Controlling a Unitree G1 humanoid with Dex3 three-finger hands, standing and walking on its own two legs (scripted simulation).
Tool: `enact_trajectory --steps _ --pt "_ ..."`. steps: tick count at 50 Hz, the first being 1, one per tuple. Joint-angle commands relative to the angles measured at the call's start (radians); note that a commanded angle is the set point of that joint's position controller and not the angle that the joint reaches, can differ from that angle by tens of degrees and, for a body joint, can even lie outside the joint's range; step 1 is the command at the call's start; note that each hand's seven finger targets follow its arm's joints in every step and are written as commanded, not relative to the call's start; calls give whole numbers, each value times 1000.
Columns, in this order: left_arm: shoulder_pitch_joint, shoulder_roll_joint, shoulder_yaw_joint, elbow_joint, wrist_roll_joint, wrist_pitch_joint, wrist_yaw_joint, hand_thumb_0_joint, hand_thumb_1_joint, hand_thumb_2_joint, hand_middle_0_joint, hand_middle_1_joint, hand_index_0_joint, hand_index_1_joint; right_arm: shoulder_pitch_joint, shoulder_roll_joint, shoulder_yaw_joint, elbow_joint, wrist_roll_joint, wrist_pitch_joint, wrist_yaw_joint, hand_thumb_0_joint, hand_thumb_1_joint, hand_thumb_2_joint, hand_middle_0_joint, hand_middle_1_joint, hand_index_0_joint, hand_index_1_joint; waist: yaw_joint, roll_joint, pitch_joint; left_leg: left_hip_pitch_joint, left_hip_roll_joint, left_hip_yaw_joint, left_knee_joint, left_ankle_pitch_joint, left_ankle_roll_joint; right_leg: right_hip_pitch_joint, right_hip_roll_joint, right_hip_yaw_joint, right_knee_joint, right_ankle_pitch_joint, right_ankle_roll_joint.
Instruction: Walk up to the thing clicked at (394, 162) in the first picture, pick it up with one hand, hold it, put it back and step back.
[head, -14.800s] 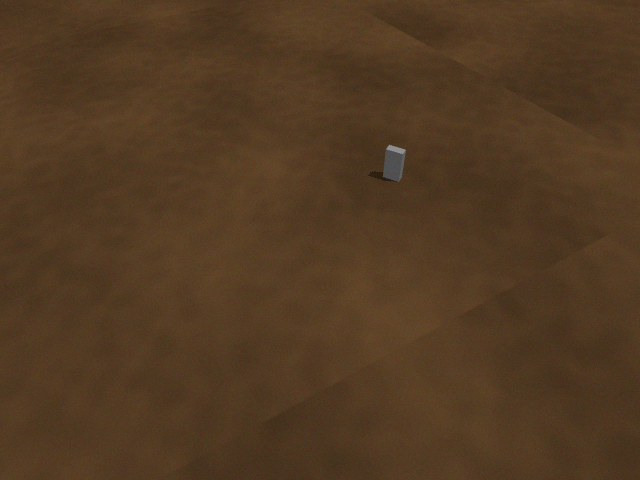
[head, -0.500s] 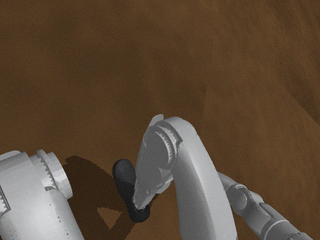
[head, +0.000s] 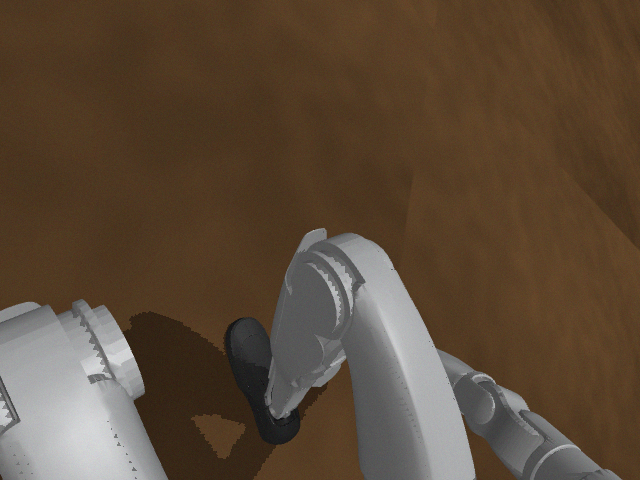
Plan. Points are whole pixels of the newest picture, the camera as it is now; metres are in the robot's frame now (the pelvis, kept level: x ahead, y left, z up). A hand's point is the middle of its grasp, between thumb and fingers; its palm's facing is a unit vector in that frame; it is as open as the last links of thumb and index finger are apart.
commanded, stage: settle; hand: left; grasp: from the side
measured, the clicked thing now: out of the picture +0.44 +0.28 -0.21
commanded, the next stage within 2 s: lift in 1.78 s
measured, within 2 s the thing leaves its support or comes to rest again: leaves its support in 0.16 s
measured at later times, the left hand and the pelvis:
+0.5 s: hand out of the picture +0.41 +0.33 -0.11, palm faces +0.37 -0.93 -0.01, open 8.6 cm; pelvis +0.00 +0.00 +0.01, yaw +2 degrees
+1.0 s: hand out of the picture +0.39 +0.34 -0.01, palm faces +0.38 -0.92 -0.06, open 8.7 cm; pelvis +0.02 -0.01 +0.04, yaw +8 degrees
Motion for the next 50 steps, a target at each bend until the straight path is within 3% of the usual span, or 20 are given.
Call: enact_trajectory --steps 1,7,10,13,16,20,22,26,28,30,32,33,36,41,42,43,44,47,48,50 --pt "-228 185 21 -190 -15 -80 -5 0 367 1315 -1402 -1453 -1401 -1467 40 -367 -124 0 -5 13 -21 0 -925 -903 200 300 200 300 -117 608 -581 423 51 56 -358 149 -57 256 48 -60 -139 154 -55" --pt "-229 200 37 -280 -16 -59 -29 0 356 1364 -1471 -1524 -1472 -1539 60 -366 -144 6 1 15 -25 0 -928 -904 200 300 199 300 -94 669 -651 487 54 56 -371 217 -69 257 45 -54 -126 192 -60" --pt "-232 177 18 -316 -10 -39 -40 0 342 1383 -1472 -1543 -1474 -1558 67 -368 -162 3 8 22 -26 0 -926 -903 200 299 199 299 -95 702 -647 491 53 57 -391 196 -73 234 39 -52 -122 174 -64" --pt "-218 173 30 -371 -17 -10 -43 0 293 1361 -1473 -1533 -1474 -1549 89 -355 -179 2 19 25 -23 0 -925 -903 200 300 199 300 -66 698 -696 487 46 78 -388 218 -70 248 39 -37 -128 186 -67" --pt "-196 112 2 -422 -30 24 -56 0 292 1375 -1487 -1557 -1491 -1571 114 -350 -204 5 29 26 -24 0 -923 -902 200 300 199 300 -62 702 -726 499 42 89 -394 234 -69 253 36 -28 -136 204 -68" --pt "-182 73 -21 -472 -43 72 -80 0 275 1365 -1490 -1564 -1498 -1575 139 -329 -238 3 59 22 -24 0 -923 -901 200 300 200 300 -43 648 -746 412 25 123 -393 176 -48 270 35 -7 -164 175 -69" --pt "-190 73 -13 -513 -48 91 -88 0 272 1350 -1484 -1558 -1495 -1565 149 -326 -259 6 74 20 -24 0 -919 -899 200 300 200 300 -29 641 -750 394 21 128 -411 147 -44 248 30 0 -165 148 -71" --pt "-178 22 -25 -591 -62 140 -99 0 258 1351 -1482 -1569 -1497 -1573 181 -309 -304 4 103 14 -21 0 -912 -897 200 300 200 300 -1 627 -793 385 13 141 -438 96 -37 218 26 15 -176 106 -75" --pt "-162 22 -14 -644 -58 168 -95 0 226 1345 -1477 -1563 -1490 -1570 196 -295 -330 3 120 13 -24 0 -913 -897 200 300 200 300 35 641 -834 412 11 150 -459 87 -38 194 21 28 -176 91 -81" --pt "-184 -34 -54 -678 -58 195 -101 0 268 1364 -1504 -1589 -1519 -1593 222 -288 -354 5 134 12 -24 0 -907 -895 200 300 200 300 23 663 -844 420 6 153 -476 88 -40 166 17 33 -175 94 -85" --pt "-185 -66 -85 -704 -47 223 -100 0 245 1369 -1504 -1591 -1515 -1599 231 -269 -376 13 151 7 -26 0 -907 -896 200 300 200 300 39 652 -843 408 2 170 -487 66 -35 153 15 48 -189 75 -88" --pt "-191 -49 -60 -709 -45 238 -96 0 250 1370 -1506 -1588 -1516 -1597 242 -265 -384 15 160 7 -30 0 -905 -895 200 300 200 300 47 645 -848 411 0 172 -492 69 -34 141 12 52 -193 76 -88" --pt "-173 -83 -69 -731 -50 271 -101 0 230 1369 -1497 -1590 -1508 -1599 264 -251 -409 16 179 10 -33 0 -905 -896 200 300 200 300 62 641 -879 431 -5 182 -505 103 -34 129 5 65 -192 91 -93" --pt "-141 -82 -47 -761 -52 316 -114 0 205 1362 -1489 -1588 -1501 -1595 286 -228 -446 7 215 17 -42 0 -900 -894 200 300 200 300 96 606 -926 426 -17 201 -542 84 -27 121 -6 88 -213 49 -96" --pt "-146 -141 -87 -770 -58 323 -127 0 207 1371 -1491 -1595 -1505 -1602 300 -219 -449 16 217 16 -41 0 -900 -894 200 300 200 300 85 615 -924 437 -19 203 -547 93 -29 118 -8 88 -217 64 -96" --pt "-120 -111 -55 -753 -59 331 -129 0 207 1372 -1484 -1590 -1495 -1599 299 -218 -454 13 226 15 -44 0 -902 -895 200 300 200 300 95 590 -933 430 -19 209 -547 86 -24 128 -7 94 -227 51 -95" --pt "-185 -135 -72 -816 -72 329 -137 0 231 1364 -1482 -1587 -1495 -1593 314 -217 -462 22 227 13 -47 0 -900 -895 200 300 200 300 85 596 -955 430 -23 218 -543 113 -24 149 -11 100 -226 76 -94" --pt "-167 -120 -42 -799 -85 348 -152 0 166 1342 -1475 -1580 -1491 -1585 323 -205 -477 25 244 8 -52 0 -899 -894 200 300 200 300 104 570 -988 427 -29 241 -540 137 -18 167 -14 117 -238 79 -94" --pt "-98 -154 -41 -714 -89 359 -158 0 153 1355 -1485 -1592 -1498 -1599 322 -199 -476 24 250 8 -53 0 -905 -895 200 300 200 300 99 532 -960 415 -29 238 -546 127 -16 158 -16 117 -246 73 -92" --pt "-192 -125 -33 -819 -91 351 -161 0 157 1355 -1474 -1588 -1490 -1594 337 -197 -490 27 252 4 -55 0 -899 -894 200 300 200 300 100 528 -1016 413 -33 253 -540 132 -12 199 -16 130 -261 78 -91"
